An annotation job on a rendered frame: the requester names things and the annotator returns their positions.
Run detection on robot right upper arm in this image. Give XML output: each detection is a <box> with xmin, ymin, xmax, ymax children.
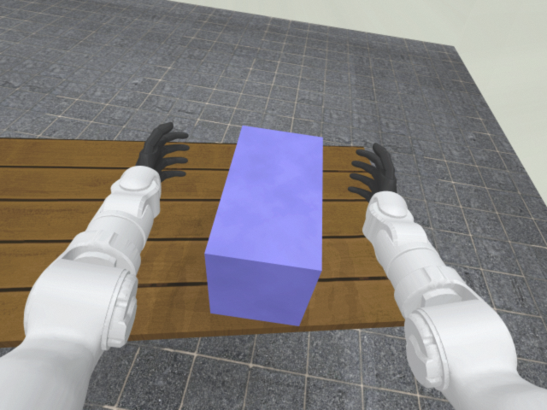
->
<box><xmin>404</xmin><ymin>299</ymin><xmax>547</xmax><ymax>410</ymax></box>

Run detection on table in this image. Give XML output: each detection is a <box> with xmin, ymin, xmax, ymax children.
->
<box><xmin>0</xmin><ymin>138</ymin><xmax>405</xmax><ymax>348</ymax></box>

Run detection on right robot hand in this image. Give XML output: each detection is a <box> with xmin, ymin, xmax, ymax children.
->
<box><xmin>348</xmin><ymin>143</ymin><xmax>397</xmax><ymax>203</ymax></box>

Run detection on robot right forearm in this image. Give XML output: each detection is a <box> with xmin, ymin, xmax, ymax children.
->
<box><xmin>362</xmin><ymin>191</ymin><xmax>517</xmax><ymax>369</ymax></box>

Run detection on robot left upper arm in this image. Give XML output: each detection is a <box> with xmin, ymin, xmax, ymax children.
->
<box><xmin>0</xmin><ymin>259</ymin><xmax>138</xmax><ymax>410</ymax></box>

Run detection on carton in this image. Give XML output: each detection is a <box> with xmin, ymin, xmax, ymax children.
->
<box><xmin>204</xmin><ymin>126</ymin><xmax>323</xmax><ymax>326</ymax></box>

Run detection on robot left forearm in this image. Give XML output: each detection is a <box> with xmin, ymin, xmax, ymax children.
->
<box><xmin>24</xmin><ymin>166</ymin><xmax>162</xmax><ymax>335</ymax></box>

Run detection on left robot hand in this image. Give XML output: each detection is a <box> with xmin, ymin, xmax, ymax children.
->
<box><xmin>135</xmin><ymin>122</ymin><xmax>190</xmax><ymax>182</ymax></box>

